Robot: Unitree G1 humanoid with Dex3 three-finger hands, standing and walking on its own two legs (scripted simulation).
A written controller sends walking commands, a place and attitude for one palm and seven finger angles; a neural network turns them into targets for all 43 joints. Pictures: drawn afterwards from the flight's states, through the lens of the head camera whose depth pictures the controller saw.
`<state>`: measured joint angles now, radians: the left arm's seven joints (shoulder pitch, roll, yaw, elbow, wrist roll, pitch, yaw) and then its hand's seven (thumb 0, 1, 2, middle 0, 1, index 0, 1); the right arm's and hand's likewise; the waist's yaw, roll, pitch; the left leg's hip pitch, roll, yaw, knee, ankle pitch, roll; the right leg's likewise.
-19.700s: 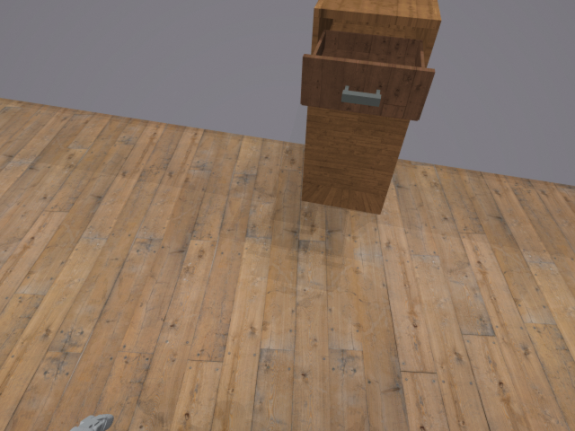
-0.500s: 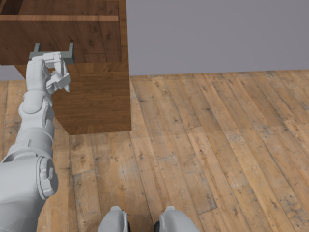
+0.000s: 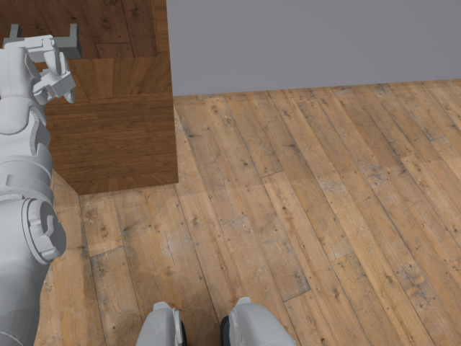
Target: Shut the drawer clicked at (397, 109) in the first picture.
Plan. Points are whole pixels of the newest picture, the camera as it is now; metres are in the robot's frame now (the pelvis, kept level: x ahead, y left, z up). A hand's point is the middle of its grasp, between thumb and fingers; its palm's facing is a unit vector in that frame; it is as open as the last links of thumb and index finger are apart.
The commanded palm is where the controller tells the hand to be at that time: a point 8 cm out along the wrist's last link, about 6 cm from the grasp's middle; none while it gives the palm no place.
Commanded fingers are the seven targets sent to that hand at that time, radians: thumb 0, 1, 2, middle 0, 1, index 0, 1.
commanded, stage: push the drawer shut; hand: left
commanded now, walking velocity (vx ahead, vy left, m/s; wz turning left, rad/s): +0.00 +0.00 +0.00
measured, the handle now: (45, 39) +0.62 +0.24 +0.08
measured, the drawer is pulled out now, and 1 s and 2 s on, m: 0.02 0.00 0.00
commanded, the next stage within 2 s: pull the fist back off the drawer in 0.58 s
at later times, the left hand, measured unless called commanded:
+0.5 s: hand (59, 62) +0.57 +0.21 +0.08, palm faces +0.10 -1.00 -0.02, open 3.1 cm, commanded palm +0.59 +0.22 +0.08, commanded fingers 0.00 0.90 0.90 -1.40 -1.60 -1.40 -1.60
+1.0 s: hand (62, 61) +0.57 +0.21 +0.08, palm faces +0.10 -0.99 -0.03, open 3.2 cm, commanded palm +0.57 +0.21 +0.08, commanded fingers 0.00 0.90 0.90 -1.40 -1.60 -1.40 -1.60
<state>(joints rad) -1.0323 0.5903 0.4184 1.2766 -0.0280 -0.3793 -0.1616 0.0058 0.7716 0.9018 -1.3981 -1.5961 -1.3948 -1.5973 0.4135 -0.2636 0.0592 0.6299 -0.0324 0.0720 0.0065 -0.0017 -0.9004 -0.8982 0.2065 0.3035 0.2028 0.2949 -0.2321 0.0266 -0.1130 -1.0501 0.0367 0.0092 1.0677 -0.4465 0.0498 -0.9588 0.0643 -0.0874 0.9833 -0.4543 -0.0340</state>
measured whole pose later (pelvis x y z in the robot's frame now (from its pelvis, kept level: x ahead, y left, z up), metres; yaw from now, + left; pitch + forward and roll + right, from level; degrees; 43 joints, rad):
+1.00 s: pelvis -0.04 +0.01 -0.02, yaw +0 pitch +29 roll -7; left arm -1.34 0.74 0.35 1.42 0.06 -0.27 -0.11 0.05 0.67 0.95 -1.40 -1.60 -1.39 -1.60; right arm 0.46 -0.28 0.11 0.64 -0.07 -0.02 0.01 0.00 -0.90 -0.90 0.21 0.30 0.20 0.30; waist -0.32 0.05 -0.09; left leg -1.26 0.03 -0.03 1.16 -0.41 0.06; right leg -1.14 0.06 -0.14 1.05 -0.42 -0.03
